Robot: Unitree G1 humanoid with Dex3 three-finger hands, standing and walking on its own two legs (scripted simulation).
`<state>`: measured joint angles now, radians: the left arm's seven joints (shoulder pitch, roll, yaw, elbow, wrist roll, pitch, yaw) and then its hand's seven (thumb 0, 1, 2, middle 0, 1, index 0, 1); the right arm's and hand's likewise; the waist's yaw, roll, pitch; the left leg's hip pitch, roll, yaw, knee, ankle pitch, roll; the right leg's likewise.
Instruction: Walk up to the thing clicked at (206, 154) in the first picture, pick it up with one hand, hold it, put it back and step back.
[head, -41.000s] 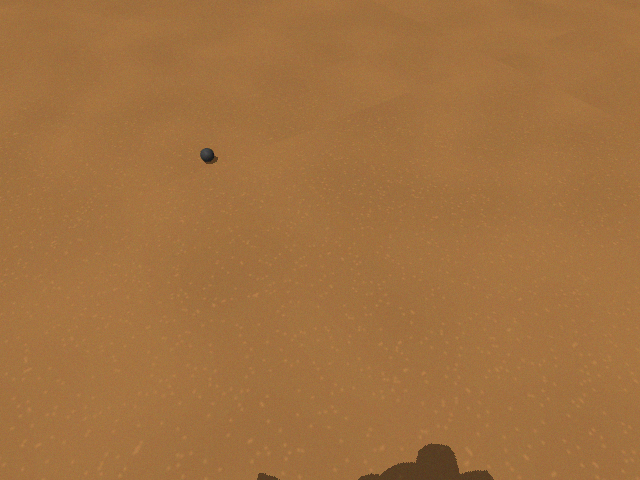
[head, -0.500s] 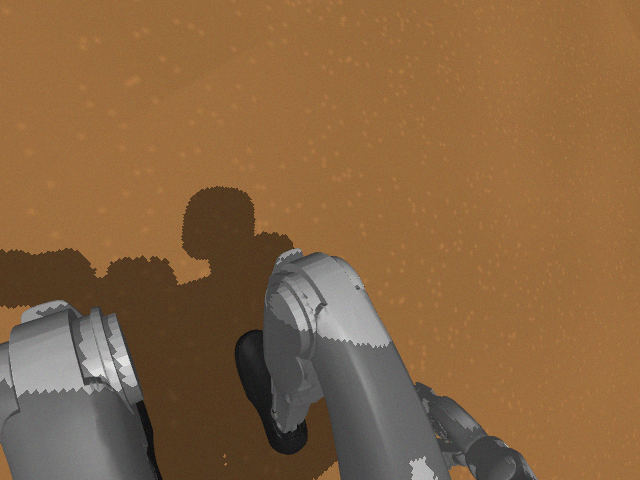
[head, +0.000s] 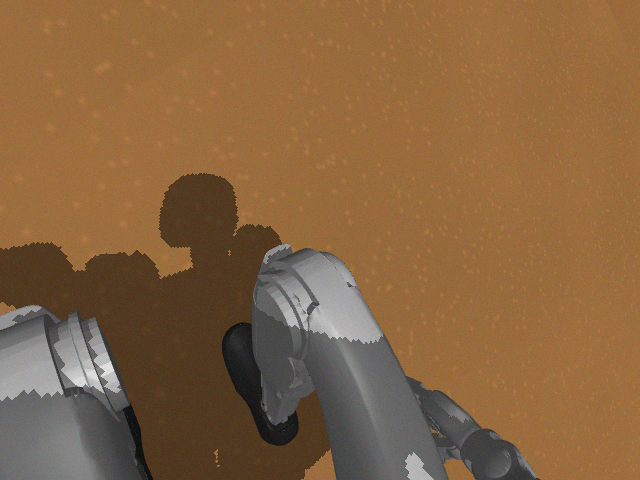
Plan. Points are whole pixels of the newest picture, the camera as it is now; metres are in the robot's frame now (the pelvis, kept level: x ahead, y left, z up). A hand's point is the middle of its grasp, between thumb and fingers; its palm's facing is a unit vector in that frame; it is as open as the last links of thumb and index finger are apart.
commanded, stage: open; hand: left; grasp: from above
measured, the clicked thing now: out of the picture +0.42 +0.39 -0.27
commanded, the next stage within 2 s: withdraw in 1.08 s
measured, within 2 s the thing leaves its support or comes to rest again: rests again in 0.38 s
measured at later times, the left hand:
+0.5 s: hand out of the picture +0.41 +0.39 -0.23, palm faces -0.42 -0.18 -0.89, open 11.5 cm
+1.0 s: hand out of the picture +0.41 +0.39 -0.23, palm faces -0.41 -0.18 -0.89, open 13.8 cm
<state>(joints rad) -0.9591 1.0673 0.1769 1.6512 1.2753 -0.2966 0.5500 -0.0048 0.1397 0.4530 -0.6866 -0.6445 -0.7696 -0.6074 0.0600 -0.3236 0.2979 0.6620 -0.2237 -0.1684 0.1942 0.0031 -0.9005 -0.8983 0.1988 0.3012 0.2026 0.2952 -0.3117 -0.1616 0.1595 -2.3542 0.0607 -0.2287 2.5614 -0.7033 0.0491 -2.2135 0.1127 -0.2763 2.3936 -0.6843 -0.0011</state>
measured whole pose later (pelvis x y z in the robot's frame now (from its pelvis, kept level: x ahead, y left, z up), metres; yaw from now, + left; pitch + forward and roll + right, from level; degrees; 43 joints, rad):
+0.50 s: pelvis +0.00 +0.00 +0.00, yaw +0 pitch +26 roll -15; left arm -0.99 1.09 0.13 1.68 1.26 -0.28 0.56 0.00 -0.10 0.65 -0.38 -0.80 -0.41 -0.76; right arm 0.05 -0.34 0.32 0.64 -0.23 -0.20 0.20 0.00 -0.89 -0.90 0.20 0.30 0.20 0.30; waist -0.31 -0.16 0.16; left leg -2.35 0.06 -0.24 2.56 -0.70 0.05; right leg -2.20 0.12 -0.28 2.39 -0.68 0.00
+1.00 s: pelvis +0.00 +0.00 +0.00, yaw +0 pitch +25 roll -15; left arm -0.99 1.09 0.12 1.67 1.26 -0.29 0.56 0.00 -0.45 0.94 -0.10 -1.04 -0.11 -1.01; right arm 0.06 -0.34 0.34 0.64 -0.23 -0.19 0.21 0.00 -0.89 -0.90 0.20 0.30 0.20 0.30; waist -0.31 -0.17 0.16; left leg -2.34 0.06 -0.24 2.56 -0.70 0.05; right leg -2.20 0.12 -0.28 2.38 -0.67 0.00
